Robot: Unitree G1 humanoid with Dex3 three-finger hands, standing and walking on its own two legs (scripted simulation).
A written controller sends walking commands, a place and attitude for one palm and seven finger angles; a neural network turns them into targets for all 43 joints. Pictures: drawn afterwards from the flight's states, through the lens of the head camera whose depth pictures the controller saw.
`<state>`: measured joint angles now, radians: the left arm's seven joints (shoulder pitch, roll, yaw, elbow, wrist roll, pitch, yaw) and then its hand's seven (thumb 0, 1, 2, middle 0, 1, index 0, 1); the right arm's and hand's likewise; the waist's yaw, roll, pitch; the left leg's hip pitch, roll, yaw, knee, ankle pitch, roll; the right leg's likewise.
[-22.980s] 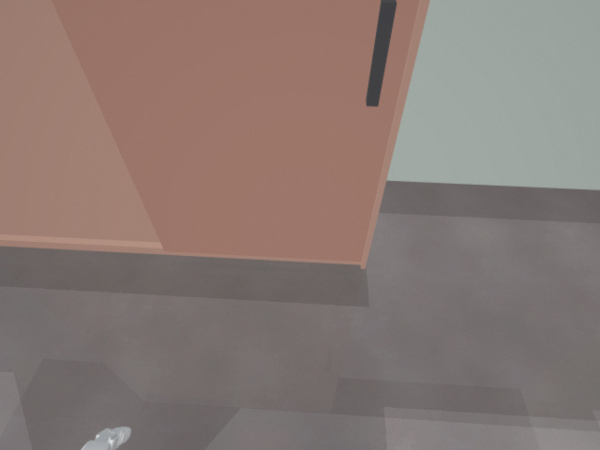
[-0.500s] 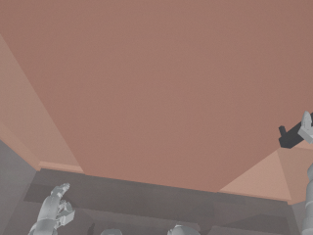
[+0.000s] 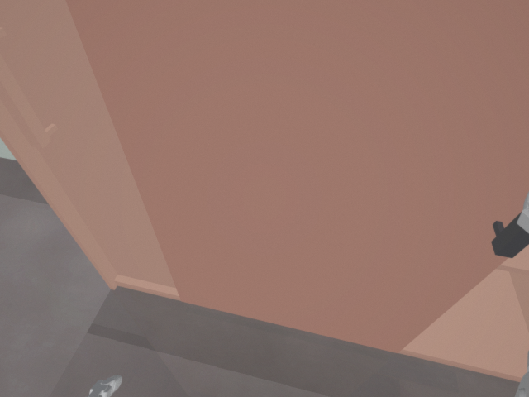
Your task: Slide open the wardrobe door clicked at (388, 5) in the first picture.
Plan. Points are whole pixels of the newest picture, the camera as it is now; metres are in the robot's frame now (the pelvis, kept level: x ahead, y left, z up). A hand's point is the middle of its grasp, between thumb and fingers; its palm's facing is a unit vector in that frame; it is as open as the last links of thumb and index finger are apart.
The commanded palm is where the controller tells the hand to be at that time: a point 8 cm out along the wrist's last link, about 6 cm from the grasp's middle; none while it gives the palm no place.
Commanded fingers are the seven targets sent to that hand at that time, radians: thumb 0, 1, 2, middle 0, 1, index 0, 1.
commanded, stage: stop walking and hold the door there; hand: right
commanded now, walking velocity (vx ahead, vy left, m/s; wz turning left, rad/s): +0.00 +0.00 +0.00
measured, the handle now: out of the picture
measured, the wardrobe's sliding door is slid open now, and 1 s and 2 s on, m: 0.49 0.49 0.49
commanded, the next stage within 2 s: loosen the grip on the handle in 1.54 s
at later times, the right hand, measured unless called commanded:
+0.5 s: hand out of the picture +0.38 -0.35 +0.13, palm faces +0.49 +0.83 -0.27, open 6.1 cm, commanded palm +0.34 -0.38 +0.11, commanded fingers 0.00 -0.90 -0.90 0.45 1.40 0.45 1.40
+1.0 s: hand out of the picture +0.37 -0.35 +0.13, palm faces +0.38 +0.90 -0.21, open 6.0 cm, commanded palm +0.33 -0.39 +0.11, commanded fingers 0.00 -0.90 -0.90 0.45 1.40 0.45 1.40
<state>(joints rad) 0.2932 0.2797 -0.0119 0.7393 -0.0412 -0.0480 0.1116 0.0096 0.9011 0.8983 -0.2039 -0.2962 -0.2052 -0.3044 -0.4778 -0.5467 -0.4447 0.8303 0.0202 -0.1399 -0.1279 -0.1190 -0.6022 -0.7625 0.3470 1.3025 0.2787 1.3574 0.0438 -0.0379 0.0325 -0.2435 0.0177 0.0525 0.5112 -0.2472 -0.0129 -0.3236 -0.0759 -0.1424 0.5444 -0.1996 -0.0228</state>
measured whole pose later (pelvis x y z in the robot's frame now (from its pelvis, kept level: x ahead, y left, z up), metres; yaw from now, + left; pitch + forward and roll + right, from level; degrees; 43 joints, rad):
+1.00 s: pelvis -0.08 -0.08 +0.00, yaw +0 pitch +2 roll +2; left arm 0.23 0.21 -0.07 0.69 -0.01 -0.09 0.08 0.01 0.90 0.90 -0.21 -0.30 -0.21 -0.30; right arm -0.72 -0.48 -0.30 0.83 0.05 -0.13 -0.08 -0.11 -0.67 -0.72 0.38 1.34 0.31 1.40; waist 0.03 -0.04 0.12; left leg -0.15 -0.02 0.06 0.45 -0.33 0.01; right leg -0.42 -0.02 -0.13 0.49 -0.10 -0.07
